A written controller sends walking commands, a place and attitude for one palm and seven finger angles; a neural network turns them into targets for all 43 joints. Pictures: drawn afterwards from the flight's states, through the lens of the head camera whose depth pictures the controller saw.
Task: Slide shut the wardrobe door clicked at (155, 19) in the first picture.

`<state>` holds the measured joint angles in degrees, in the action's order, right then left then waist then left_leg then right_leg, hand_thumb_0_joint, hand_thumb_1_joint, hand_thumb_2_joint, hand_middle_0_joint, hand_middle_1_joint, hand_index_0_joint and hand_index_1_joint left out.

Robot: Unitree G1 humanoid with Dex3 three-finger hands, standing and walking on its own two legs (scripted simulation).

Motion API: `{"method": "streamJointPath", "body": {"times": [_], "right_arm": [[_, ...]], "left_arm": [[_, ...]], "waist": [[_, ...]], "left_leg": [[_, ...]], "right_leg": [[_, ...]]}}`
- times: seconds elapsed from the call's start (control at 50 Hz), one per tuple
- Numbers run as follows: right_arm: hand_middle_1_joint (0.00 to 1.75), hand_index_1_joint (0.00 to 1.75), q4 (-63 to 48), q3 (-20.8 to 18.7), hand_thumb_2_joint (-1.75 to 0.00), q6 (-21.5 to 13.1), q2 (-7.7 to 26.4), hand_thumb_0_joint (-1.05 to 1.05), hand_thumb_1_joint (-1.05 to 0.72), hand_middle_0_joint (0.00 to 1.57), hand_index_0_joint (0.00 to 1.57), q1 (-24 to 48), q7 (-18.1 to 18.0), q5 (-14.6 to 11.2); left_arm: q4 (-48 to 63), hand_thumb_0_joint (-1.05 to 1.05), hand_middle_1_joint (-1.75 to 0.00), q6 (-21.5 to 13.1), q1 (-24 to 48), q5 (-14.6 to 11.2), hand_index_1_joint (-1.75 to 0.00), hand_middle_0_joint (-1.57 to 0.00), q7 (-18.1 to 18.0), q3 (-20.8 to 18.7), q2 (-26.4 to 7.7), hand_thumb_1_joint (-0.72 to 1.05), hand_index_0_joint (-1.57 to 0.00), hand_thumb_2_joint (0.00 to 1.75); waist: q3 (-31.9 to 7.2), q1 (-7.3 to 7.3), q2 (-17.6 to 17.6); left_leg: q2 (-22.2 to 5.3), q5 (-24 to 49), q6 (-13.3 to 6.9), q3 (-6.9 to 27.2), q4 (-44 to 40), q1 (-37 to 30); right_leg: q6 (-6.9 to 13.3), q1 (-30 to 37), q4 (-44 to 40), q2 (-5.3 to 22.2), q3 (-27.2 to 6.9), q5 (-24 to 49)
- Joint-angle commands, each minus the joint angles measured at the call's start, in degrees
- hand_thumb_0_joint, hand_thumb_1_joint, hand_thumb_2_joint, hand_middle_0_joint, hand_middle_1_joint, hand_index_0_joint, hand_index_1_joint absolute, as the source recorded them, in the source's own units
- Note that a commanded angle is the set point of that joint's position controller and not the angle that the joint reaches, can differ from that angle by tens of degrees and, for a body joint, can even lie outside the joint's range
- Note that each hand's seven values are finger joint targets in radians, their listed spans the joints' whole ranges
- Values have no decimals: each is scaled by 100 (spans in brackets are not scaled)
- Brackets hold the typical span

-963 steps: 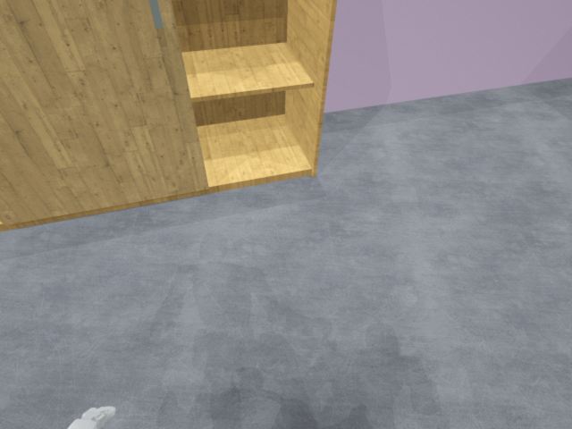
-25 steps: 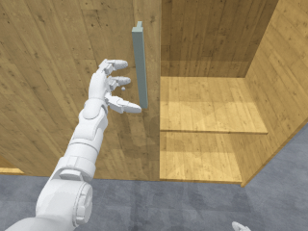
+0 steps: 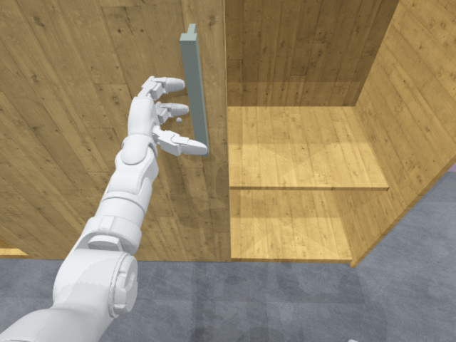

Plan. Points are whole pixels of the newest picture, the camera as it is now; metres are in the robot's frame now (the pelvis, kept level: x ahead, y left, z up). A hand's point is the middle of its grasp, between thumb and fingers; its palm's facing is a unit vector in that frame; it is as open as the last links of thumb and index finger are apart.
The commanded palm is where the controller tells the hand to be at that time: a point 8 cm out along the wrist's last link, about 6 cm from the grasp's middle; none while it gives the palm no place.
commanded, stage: slide the fingers in behind the handle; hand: left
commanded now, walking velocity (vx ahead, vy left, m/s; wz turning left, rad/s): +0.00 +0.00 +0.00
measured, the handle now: (198, 98) +0.50 +0.05 +0.17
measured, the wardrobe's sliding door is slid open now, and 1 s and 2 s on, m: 0.53 0.53 0.53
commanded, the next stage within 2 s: grip the handle and tug to test in 1.80 s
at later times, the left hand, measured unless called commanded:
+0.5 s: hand (177, 125) +0.45 +0.09 +0.15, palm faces -0.03 -1.00 +0.01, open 14.0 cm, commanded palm +0.42 +0.14 +0.15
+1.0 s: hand (189, 128) +0.43 +0.06 +0.15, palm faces -0.03 -1.00 +0.01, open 14.0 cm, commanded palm +0.41 +0.11 +0.15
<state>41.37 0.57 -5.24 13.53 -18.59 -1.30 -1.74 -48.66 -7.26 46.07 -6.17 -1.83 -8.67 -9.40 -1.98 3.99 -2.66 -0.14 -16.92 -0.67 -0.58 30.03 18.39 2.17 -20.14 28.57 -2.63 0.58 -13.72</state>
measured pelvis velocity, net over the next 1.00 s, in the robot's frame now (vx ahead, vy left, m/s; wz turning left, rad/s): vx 0.01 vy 0.01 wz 0.00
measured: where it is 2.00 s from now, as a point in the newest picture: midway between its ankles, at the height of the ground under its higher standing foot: outside the picture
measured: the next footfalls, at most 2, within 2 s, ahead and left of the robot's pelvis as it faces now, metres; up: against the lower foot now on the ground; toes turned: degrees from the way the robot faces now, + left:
none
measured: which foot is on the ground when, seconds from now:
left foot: down 0.00-1.00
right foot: down 0.00-1.00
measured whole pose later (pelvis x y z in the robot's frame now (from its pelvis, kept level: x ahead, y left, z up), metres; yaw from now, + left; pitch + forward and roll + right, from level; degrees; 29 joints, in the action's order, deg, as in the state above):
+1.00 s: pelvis +0.01 +0.01 +0.00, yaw +0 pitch +4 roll +0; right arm 40.0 0.8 -5.4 11.8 -16.2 -0.4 -1.4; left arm -37.1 -3.2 39.0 -6.0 -6.6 -3.1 -3.4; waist -2.5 2.8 -2.2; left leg 0.7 -17.6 -1.5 -1.2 29.8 16.2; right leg 1.2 -18.2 28.6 -1.8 0.0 -14.4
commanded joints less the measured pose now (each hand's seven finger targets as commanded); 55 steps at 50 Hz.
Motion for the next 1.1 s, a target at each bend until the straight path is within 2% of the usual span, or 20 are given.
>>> {"method": "streamJointPath", "body": {"times": [0.0, 0.06, 0.08, 0.14, 0.22, 0.28, 0.34, 0.4, 0.52, 0.58, 0.66, 0.72, 0.74, 0.76, 0.78, 0.82, 0.86, 0.94, 1.06, 1.08], "right_arm": [[30, 30, -544, -208, -90, -224, 672, 0, -90, 20, 20, -126, -52, -19], [30, 30, -523, -199, -90, -248, 688, 0, -90, 20, 20, -156, -34, -18], [30, 30, -516, -214, -90, -252, 701, 0, -90, 20, 20, -190, -32, -10], [30, 30, -552, -201, -90, -267, 686, 0, -90, 20, 20, -161, -11, -18], [30, 30, -591, -218, -90, -248, 713, 0, -90, 20, 20, -178, -3, -16], [30, 30, -669, -217, -90, -281, 696, 0, -90, 20, 20, -137, 9, -23], [30, 30, -732, -228, -90, -274, 678, 0, -90, 20, 20, -91, 24, -21], [30, 30, -723, -228, -90, -316, 640, 0, -90, 20, 20, -54, 31, -45], [30, 30, -641, -218, -90, -286, 670, 0, -90, 20, 20, -18, -17, -31], [30, 30, -699, -212, -90, -326, 620, 0, -90, 20, 20, 39, 4, -6], [30, 30, -736, -247, -90, -367, 583, 0, -90, 20, 20, 55, 56, -2], [30, 30, -718, -247, -90, -320, 602, 0, -90, 20, 20, 65, 74, -8], [30, 30, -727, -253, -90, -303, 618, 0, -90, 20, 20, 83, 77, -20], [30, 30, -767, -260, -90, -299, 588, 0, -90, 20, 20, 124, 89, -18], [30, 30, -745, -254, -90, -293, 583, 0, -90, 20, 20, 143, 80, -30], [30, 30, -725, -243, -90, -239, 611, 0, -90, 20, 20, 173, 56, 7], [30, 30, -774, -213, -90, -218, 551, 0, -90, 20, 20, 253, 48, 18], [30, 30, -770, -191, -90, -237, 488, 0, -90, 20, 20, 294, 36, 39], [30, 30, -820, -215, -90, -200, 501, 0, -90, 20, 20, 311, 44, 24], [30, 30, -817, -190, -90, -184, 491, 0, -90, 20, 20, 336, 42, 22]], "left_arm": [[1042, 0, -120, -448, 3040, -83, -120, -30, 14, -197, -889, -50, -30, 30], [950, 0, -120, -499, 3096, -109, -120, -30, 44, -183, -846, -50, -30, 30], [939, 0, -120, -531, 3083, -94, -120, -30, 31, -325, -1022, -50, -30, 30], [936, 0, -120, -590, 2996, -55, -120, -30, 45, -187, -881, -50, -30, 30], [931, 0, -120, -602, 2777, -38, -120, -30, 41, -345, -1057, -50, -30, 30], [1116, 0, -120, -587, 2727, -80, -120, -30, 66, -229, -869, -50, -30, 30], [1501, 0, -120, -586, 2469, -84, -120, -30, 49, -263, -887, -50, -30, 30], [1660, 0, -120, -528, 2612, -102, -120, -30, 45, 125, -463, -50, -30, 30], [1594, 0, -120, -358, 2662, -75, -120, -30, -82, -22, -659, -50, -30, 30], [1940, 0, -120, -400, 2506, -46, -120, -30, -147, -37, -616, -50, -30, 30], [2217, 0, -120, -402, 2173, -73, -120, -30, -127, 338, -110, -50, -30, 30], [2088, 0, -120, -212, 1955, -83, -120, -30, -143, 492, 105, -50, -30, 30], [2214, 0, -120, -160, 1976, -85, -120, -30, -178, 419, -12, -50, -30, 30], [2318, 0, -120, -86, 1903, -79, -120, -30, -186, 580, 198, -50, -30, 30], [2260, 0, -120, -18, 1932, -93, -120, -30, -231, 539, 183, -50, -30, 30], [2284, 0, -120, 49, 1921, -58, -120, -30, -363, 224, -174, -50, -30, 30], [2445, 0, -120, 53, 1947, -31, -120, -30, -437, 195, -185, -50, -30, 30], [2801, 0, -120, -83, 2474, 70, -120, -30, -524, 468, -22, -50, -30, 30], [2630, 0, -120, 59, 1630, -7, -120, -30, -419, 408, 54, -50, -30, 30], [2559, 0, -120, 126, 1704, -12, -120, -30, -407, 495, 138, -50, -30, 30]], "waist": [[-1973, 117, 632], [-1890, 141, 539], [-1950, 93, 616], [-1904, 76, 385], [-1930, 22, 557], [-1977, 20, 592], [-2181, -79, 304], [-1915, 66, 452], [-1682, 45, 521], [-2012, -49, 215], [-2223, -70, 235], [-1967, -59, 456], [-1910, -43, 637], [-1934, -43, 501], [-1776, -24, 696], [-1692, -120, 680], [-1739, -141, 678], [-1844, -40, 372], [-2129, -195, 542], [-1931, -134, 533]], "left_leg": [[105, 1327, -151, -84, -173, -494], [106, 1265, -147, -87, -154, -486], [109, 1231, -149, -84, -161, -424], [106, 1234, -143, -79, -168, -447], [91, 1293, -154, -90, -163, -394], [83, 1252, -153, -90, -185, -426], [66, 1547, -129, -96, -175, -605], [27, 1460, -132, -71, -170, -684], [24, 1207, -122, -42, -252, -576], [28, 1524, -103, -49, -207, -791], [-30, 2085, -38, 10, -157, -1107], [-42, 2186, -20, 35, -172, -1033], [-59, 2148, -32, 36, -187, -980], [-38, 2147, -38, -11, -179, -1015], [-38, 2014, -43, 2, -201, -935], [-18, 1905, -51, -9, -244, -799], [9, 1763, -69, -40, -260, -780], [4, 1792, -64, -26, -232, -984], [14, 2107, -41, -86, -223, -999], [32, 2007, -51, -111, -235, -926]], "right_leg": [[-139, 956, -235, 104, -81, 1777], [-139, 824, -237, 110, -71, 1692], [-144, 895, -229, 114, -80, 1662], [-120, 807, -204, 121, -64, 1604], [-123, 903, -191, 125, -62, 1678], [-121, 905, -184, 107, -62, 1645], [-90, 1009, -121, 104, -37, 1865], [-110, 744, -190, 76, 2, 1701], [-112, 699, -260, 109, 3, 1351], [-80, 794, -173, 103, -1, 1608], [-54, 789, -64, 72, 78, 1923], [-60, 744, -87, 75, 136, 1956], [-78, 757, -108, 65, 139, 1968], [-86, 761, -105, 68, 117, 2016], [-101, 725, -154, 74, 135, 1926], [-88, 833, -177, 97, 112, 1836], [-94, 910, -191, 101, 75, 1782], [-85, 816, -183, 109, 50, 1734], [-77, 1149, -145, 99, 53, 2174], [-88, 1098, -192, 111, 50, 2172]]}}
